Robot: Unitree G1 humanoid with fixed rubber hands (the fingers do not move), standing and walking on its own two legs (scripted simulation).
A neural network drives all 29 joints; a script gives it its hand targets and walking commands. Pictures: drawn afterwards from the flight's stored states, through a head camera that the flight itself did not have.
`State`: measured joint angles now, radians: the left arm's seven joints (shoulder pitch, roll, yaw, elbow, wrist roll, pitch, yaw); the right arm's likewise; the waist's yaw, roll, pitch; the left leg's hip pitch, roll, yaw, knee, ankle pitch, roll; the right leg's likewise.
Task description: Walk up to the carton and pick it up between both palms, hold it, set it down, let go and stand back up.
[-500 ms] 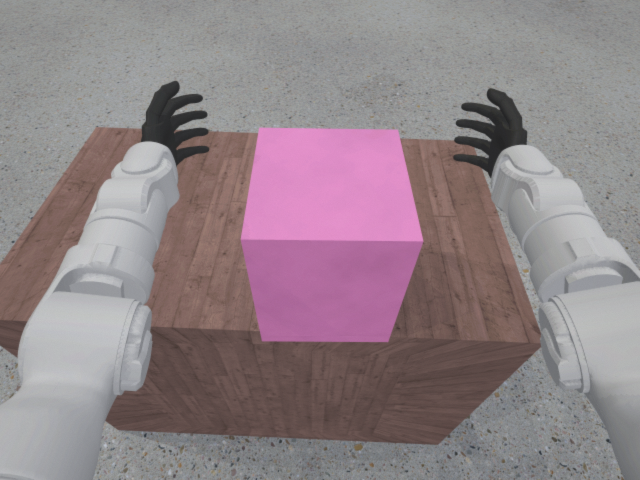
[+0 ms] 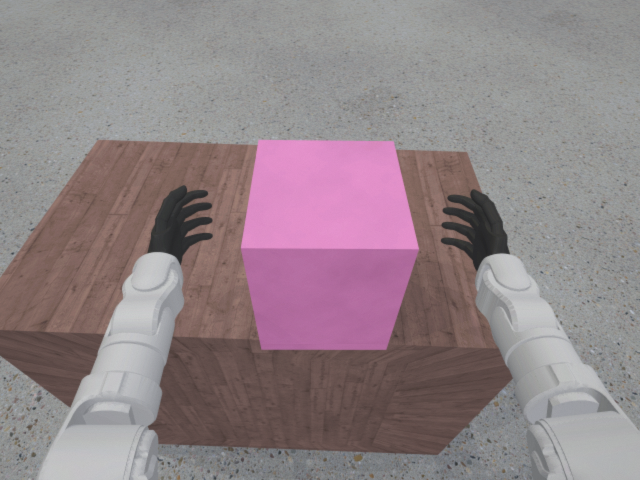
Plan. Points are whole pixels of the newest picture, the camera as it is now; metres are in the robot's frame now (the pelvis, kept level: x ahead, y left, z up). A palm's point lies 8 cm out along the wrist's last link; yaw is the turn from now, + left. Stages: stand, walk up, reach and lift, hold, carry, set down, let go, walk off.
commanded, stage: set down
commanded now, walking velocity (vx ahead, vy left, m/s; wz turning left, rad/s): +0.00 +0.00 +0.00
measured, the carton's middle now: (325, 249) +0.45 +0.03 +0.01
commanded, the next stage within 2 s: none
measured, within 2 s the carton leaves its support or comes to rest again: neither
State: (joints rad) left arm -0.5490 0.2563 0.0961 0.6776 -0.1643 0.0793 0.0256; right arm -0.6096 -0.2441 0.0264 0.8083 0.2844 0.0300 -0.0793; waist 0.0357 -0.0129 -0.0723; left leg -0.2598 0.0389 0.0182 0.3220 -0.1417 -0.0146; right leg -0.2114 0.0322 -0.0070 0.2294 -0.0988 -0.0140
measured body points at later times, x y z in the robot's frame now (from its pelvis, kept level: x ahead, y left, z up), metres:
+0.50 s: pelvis +0.02 +0.00 +0.00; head +0.01 +0.02 +0.45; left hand +0.31 +0.23 +0.03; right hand +0.33 -0.18 +0.03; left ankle +0.01 +0.12 -0.75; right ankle +0.01 -0.11 -0.75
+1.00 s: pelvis +0.02 +0.01 -0.01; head +0.01 +0.02 +0.44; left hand +0.25 +0.22 -0.04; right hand +0.25 -0.19 -0.03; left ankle +0.01 +0.12 -0.75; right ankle +0.01 -0.11 -0.75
